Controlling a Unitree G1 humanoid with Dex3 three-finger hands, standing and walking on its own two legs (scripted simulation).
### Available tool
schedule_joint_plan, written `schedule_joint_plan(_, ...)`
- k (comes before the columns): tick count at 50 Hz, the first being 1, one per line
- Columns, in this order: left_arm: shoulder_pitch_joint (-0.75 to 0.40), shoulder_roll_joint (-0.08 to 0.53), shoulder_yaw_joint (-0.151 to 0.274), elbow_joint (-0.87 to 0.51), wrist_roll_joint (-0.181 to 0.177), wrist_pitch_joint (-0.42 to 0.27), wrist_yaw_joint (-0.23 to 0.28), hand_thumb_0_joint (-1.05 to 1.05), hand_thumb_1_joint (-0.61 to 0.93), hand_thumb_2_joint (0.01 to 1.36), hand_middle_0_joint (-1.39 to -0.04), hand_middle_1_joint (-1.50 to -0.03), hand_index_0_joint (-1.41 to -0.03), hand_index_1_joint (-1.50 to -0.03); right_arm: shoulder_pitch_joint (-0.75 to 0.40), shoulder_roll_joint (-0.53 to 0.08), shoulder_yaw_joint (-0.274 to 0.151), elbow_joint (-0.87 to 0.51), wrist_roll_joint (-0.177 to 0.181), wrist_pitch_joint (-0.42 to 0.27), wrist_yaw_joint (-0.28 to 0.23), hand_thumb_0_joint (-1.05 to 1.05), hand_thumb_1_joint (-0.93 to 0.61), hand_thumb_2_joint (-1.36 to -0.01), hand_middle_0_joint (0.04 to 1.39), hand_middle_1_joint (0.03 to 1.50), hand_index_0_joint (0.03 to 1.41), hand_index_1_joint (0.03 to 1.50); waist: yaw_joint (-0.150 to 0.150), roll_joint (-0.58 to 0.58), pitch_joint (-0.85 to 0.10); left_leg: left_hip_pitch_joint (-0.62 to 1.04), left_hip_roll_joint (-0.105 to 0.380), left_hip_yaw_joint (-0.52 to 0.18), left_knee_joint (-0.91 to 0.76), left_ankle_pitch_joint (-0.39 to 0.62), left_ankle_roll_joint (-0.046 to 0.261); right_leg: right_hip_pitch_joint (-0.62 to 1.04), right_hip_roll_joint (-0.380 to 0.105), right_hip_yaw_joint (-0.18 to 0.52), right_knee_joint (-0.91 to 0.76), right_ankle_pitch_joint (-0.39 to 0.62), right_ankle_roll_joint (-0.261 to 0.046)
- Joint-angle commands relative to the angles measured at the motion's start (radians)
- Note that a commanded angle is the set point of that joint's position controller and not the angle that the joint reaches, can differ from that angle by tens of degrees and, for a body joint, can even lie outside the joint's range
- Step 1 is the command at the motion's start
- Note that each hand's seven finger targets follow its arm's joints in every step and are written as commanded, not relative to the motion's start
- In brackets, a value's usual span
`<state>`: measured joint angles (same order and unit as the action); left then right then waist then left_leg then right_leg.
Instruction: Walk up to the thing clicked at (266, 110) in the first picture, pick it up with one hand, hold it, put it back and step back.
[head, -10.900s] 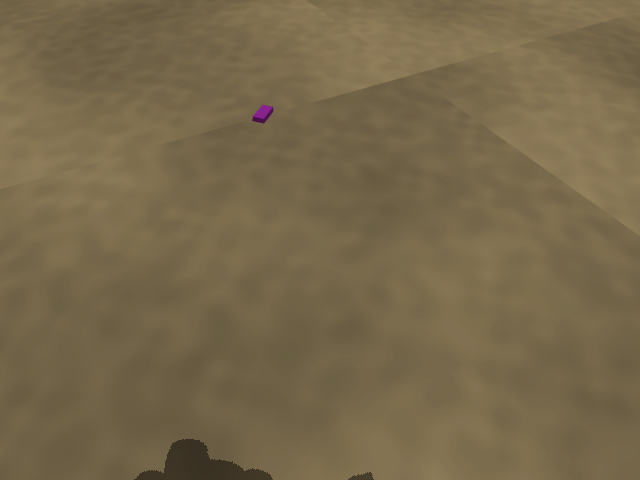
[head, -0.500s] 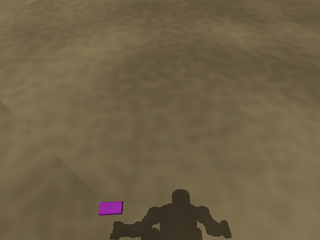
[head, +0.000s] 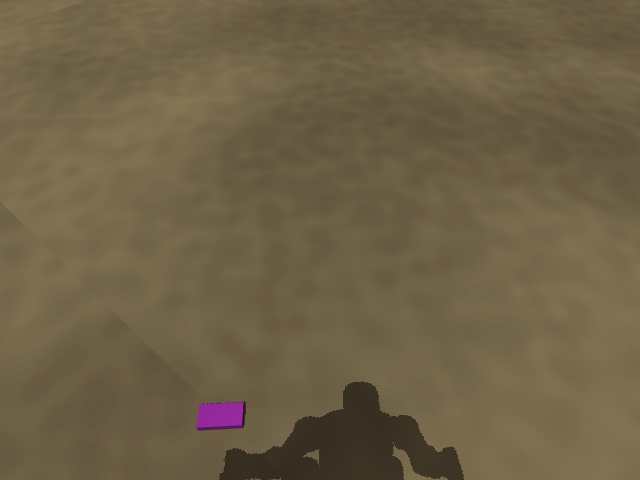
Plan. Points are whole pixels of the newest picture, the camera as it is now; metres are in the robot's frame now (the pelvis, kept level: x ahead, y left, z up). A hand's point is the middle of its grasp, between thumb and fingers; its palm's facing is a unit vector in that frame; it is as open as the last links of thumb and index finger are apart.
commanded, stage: stand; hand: left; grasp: from above
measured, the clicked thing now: (221, 416) +0.43 +0.29 -0.77
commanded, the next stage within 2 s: rise first in 0.10 s
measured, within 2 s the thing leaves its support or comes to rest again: neither
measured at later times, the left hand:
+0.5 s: hand out of the picture +0.16 +0.26 -0.17, palm faces -0.05 -0.93 -0.36, open 9.9 cm
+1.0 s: hand out of the picture +0.13 +0.27 -0.23, palm faces -0.17 -0.87 -0.46, open 14.1 cm
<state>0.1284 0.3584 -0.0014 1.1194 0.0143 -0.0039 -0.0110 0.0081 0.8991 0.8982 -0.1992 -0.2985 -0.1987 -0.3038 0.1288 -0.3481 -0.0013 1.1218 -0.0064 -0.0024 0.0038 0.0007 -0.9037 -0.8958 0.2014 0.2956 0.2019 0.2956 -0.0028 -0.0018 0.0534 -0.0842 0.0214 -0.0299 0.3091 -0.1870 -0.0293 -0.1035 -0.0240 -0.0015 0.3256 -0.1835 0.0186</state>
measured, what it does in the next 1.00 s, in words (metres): lowers itself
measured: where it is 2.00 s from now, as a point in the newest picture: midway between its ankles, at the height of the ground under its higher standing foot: outside the picture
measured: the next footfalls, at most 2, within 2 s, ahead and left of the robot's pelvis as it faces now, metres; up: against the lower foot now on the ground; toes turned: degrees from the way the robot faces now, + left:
none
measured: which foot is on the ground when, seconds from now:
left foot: down 0.00-1.00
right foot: down 0.00-1.00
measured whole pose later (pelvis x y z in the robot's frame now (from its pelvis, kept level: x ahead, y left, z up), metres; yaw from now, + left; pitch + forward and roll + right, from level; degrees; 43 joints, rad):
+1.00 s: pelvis -0.01 +0.02 -0.09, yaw +0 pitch +17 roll -2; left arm 0.25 0.32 0.12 0.45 0.26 0.23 0.01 0.00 -0.52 0.97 -0.08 -1.05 -0.09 -1.05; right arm 0.19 -0.22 -0.03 0.56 0.01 -0.13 -0.02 0.01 -0.88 -0.89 0.20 0.30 0.20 0.30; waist -0.03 0.00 -0.11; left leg -0.90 0.01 -0.05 1.14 -0.55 -0.01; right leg -0.88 -0.02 0.00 1.08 -0.50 0.04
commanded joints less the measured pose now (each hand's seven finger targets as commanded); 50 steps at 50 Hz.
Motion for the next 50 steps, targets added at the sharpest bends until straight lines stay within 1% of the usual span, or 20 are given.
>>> schedule_joint_plan(1,-0.034,0.21,0.043,-0.057,-0.007,-0.024,0.02,0.0,0.899,0.9,-0.2,-0.3,-0.2,-0.3,-0.032,-0.214,-0.04,-0.055,-0.002,-0.023,-0.012,0.0,-0.9,-0.9,0.2,0.3,0.2,0.3,0.003,0.01,-0.05,-0.016,0.101,-0.06,-0.049,0.137,0.04,0.004,-0.101,0.074,-0.046,0.139,-0.038)
schedule_joint_plan(9,-0.033,0.213,0.044,-0.056,-0.007,-0.022,0.018,0.0,0.899,0.9,-0.2,-0.3,-0.2,-0.3,-0.026,-0.215,-0.039,-0.053,-0.003,-0.024,-0.012,0.0,-0.9,-0.9,0.2,0.3,0.2,0.3,0.003,0.011,-0.049,-0.025,0.1,-0.061,-0.056,0.1,0.039,-0.001,-0.101,0.081,-0.048,0.095,-0.041)
schedule_joint_plan(10,-0.03,0.212,0.043,-0.057,-0.006,-0.023,0.018,0.0,0.819,0.904,-0.189,-0.369,-0.184,-0.372,-0.028,-0.217,-0.04,-0.053,-0.003,-0.024,-0.011,0.0,-0.863,-0.888,0.198,0.3,0.198,0.3,0.004,0.01,-0.048,-0.024,0.103,-0.062,-0.052,0.107,0.041,0.002,-0.103,0.079,-0.047,0.105,-0.041)
schedule_joint_plan(11,-0.381,0.023,0.035,-0.408,-0.06,-0.119,0.034,0.0,0.739,0.937,-0.195,-0.448,-0.163,-0.452,-0.043,-0.045,0.007,-0.342,0.068,-0.08,-0.031,0.0,-0.943,-0.906,0.2,0.3,0.2,0.3,-0.106,0.039,0.006,-0.152,-0.037,0.078,0.03,-0.049,0.034,-0.212,0.017,-0.008,0.001,0.004,-0.022)
schedule_joint_plan(12,-0.477,0.091,0.061,-0.356,-0.053,-0.111,0.038,0.0,0.659,0.934,-0.195,-0.516,-0.161,-0.532,0.01,-0.075,0.002,-0.284,0.068,-0.081,-0.041,0.0,-0.906,-0.894,0.2,0.3,0.2,0.3,-0.079,0.003,-0.057,-0.144,-0.037,0.07,0.05,-0.057,0.038,-0.155,0.016,-0.02,0.015,-0.019,-0.02)
schedule_joint_plan(13,-0.31,0.172,0.116,-0.17,-0.035,-0.064,0.045,0.0,0.579,0.907,-0.194,-0.596,-0.179,-0.612,0.038,-0.108,-0.008,-0.266,0.066,-0.07,-0.048,0.0,-0.895,-0.893,0.2,0.3,0.2,0.3,-0.067,-0.046,-0.022,-0.188,-0.041,0.067,0.072,-0.069,0.043,-0.172,0.024,-0.03,0.026,-0.05,-0.024)
schedule_joint_plan(14,-0.227,0.19,0.142,-0.104,-0.023,-0.048,0.03,0.0,0.499,0.902,-0.19,-0.671,-0.184,-0.677,0.04,-0.107,-0.024,-0.291,0.064,-0.059,-0.047,0.0,-0.884,-0.89,0.2,0.3,0.2,0.3,-0.031,-0.058,-0.032,-0.219,-0.034,0.069,0.109,-0.043,0.041,-0.18,0.023,-0.034,0.06,-0.042,-0.024)
schedule_joint_plan(16,-0.322,0.261,0.175,-0.157,0.017,-0.057,0.012,0.0,0.35,0.87,-0.169,-0.826,-0.193,-0.802,0.075,-0.108,-0.057,-0.32,0.05,-0.07,-0.059,0.0,-0.871,-0.888,0.2,0.3,0.2,0.3,-0.024,-0.055,-0.174,-0.228,-0.039,0.065,0.17,0.021,0.045,-0.169,0.015,-0.024,0.125,0.035,-0.018)
schedule_joint_plan(18,-0.192,0.23,0.185,-0.066,0.074,-0.035,-0.015,0.0,0.218,0.873,-0.13,-0.953,-0.176,-0.906,0.101,-0.1,-0.073,-0.348,0.033,-0.076,-0.051,0.0,-0.879,-0.892,0.2,0.3,0.2,0.3,-0.021,-0.035,-0.224,-0.292,-0.044,0.056,0.247,0.046,0.04,-0.21,0.016,-0.024,0.21,0.077,-0.021)
schedule_joint_plan(20,-0.082,0.235,0.235,-0.106,0.116,-0.015,-0.026,0.0,0.058,0.886,-0.125,-1.009,-0.167,-0.967,0.111,-0.095,-0.093,-0.396,0.024,-0.078,-0.04,0.0,-0.89,-0.893,0.2,0.3,0.2,0.3,0.037,0.048,-0.32,-0.294,-0.052,0.057,0.291,0.102,0.025,-0.199,0.021,-0.022,0.266,0.101,-0.034)
schedule_joint_plan(22,-0.09,0.206,0.223,-0.212,0.124,0.018,-0.012,0.0,-0.102,0.892,-0.124,-1.035,-0.16,-0.999,0.103,-0.077,-0.093,-0.453,0.027,-0.078,-0.036,0.0,-0.886,-0.892,0.2,0.3,0.2,0.3,0.044,0.077,-0.338,-0.303,-0.051,0.053,0.285,0.101,0.019,-0.21,0.024,-0.025,0.271,0.085,-0.036)
schedule_joint_plan(24,-0.078,0.146,0.186,-0.219,0.139,0.074,0.0,0.0,-0.262,0.904,-0.108,-1.033,-0.133,-1.008,0.079,-0.072,-0.09,-0.489,0.032,-0.079,-0.03,0.0,-0.856,-0.885,0.2,0.3,0.2,0.3,0.025,0.064,-0.27,-0.352,-0.043,0.042,0.297,0.072,0.015,-0.266,0.03,-0.036,0.279,0.047,-0.036)
schedule_joint_plan(27,-0.111,0.15,0.179,-0.296,0.156,0.13,0.011,0.0,-0.472,0.928,-0.104,-1.031,-0.116,-1.019,0.059,-0.068,-0.094,-0.547,0.036,-0.084,-0.025,0.0,-0.866,-0.888,0.201,0.3,0.2,0.3,0.005,0.027,-0.261,-0.415,-0.034,0.04,0.357,0.011,0.02,-0.344,0.033,-0.04,0.327,-0.02,-0.033)
schedule_joint_plan(29,-0.099,0.128,0.173,-0.337,0.16,0.15,0.013,0.0,-0.511,0.948,-0.085,-1.053,-0.096,-1.042,0.069,-0.061,-0.093,-0.562,0.035,-0.096,-0.021,0.0,-0.865,-0.888,0.201,0.3,0.2,0.3,-0.005,-0.004,-0.253,-0.46,-0.032,0.038,0.402,-0.028,0.024,-0.399,0.035,-0.042,0.367,-0.061,-0.031)
schedule_joint_plan(33,-0.107,0.146,0.198,-0.484,0.182,0.137,0.025,0.0,-0.546,0.962,-0.07,-1.071,-0.081,-1.059,0.086,-0.054,-0.098,-0.596,0.027,-0.128,-0.021,0.0,-0.876,-0.891,0.201,0.3,0.2,0.3,-0.015,0.021,-0.304,-0.523,-0.026,0.03,0.494,-0.059,0.025,-0.496,0.035,-0.04,0.467,-0.087,-0.028)
schedule_joint_plan(35,-0.061,0.149,0.204,-0.588,0.199,0.131,0.027,0.0,-0.547,0.973,-0.066,-1.077,-0.074,-1.069,0.089,-0.048,-0.102,-0.62,0.026,-0.142,-0.024,0.0,-0.865,-0.888,0.201,0.3,0.2,0.3,-0.006,0.063,-0.37,-0.518,-0.021,0.028,0.529,-0.027,0.022,-0.514,0.031,-0.036,0.516,-0.06,-0.032)
schedule_joint_plan(38,0.007,0.154,0.207,-0.66,0.224,0.147,0.029,0.0,-0.554,0.974,-0.076,-1.07,-0.082,-1.064,0.09,-0.05,-0.104,-0.634,0.022,-0.151,-0.03,0.0,-0.879,-0.892,0.201,0.3,0.2,0.3,-0.008,0.092,-0.386,-0.526,-0.008,0.012,0.558,0.025,0.013,-0.555,0.032,-0.039,0.567,-0.038,-0.036)
schedule_joint_plan(40,0.047,0.133,0.189,-0.676,0.234,0.167,0.033,0.0,-0.551,0.975,-0.075,-1.061,-0.078,-1.058,0.092,-0.046,-0.103,-0.642,0.02,-0.156,-0.032,0.0,-0.871,-0.89,0.201,0.3,0.2,0.3,-0.026,0.072,-0.38,-0.547,-0.007,0.01,0.584,0.024,0.018,-0.573,0.034,-0.039,0.58,-0.036,-0.032)
schedule_joint_plan(46,0.127,0.128,0.196,-0.794,0.25,0.208,0.04,0.0,-0.551,0.965,-0.093,-1.035,-0.094,-1.034,0.08,-0.042,-0.099,-0.674,0.014,-0.172,-0.032,0.0,-0.891,-0.895,0.201,0.3,0.2,0.3,-0.016,0.103,-0.406,-0.61,0.003,-0.013,0.644,0.034,0.017,-0.644,0.033,-0.041,0.658,-0.051,-0.039)
schedule_joint_plan(50,0.17,0.113,0.182,-0.833,0.262,0.224,0.041,0.0,-0.551,0.942,-0.11,-1.023,-0.115,-1.018,0.078,-0.035,-0.093,-0.698,0.012,-0.182,-0.029,0.0,-0.922,-0.903,0.201,0.3,0.2,0.3,-0.028,0.091,-0.426,-0.653,0.001,-0.016,0.697,0.039,0.019,-0.683,0.032,-0.045,0.7,-0.051,-0.04)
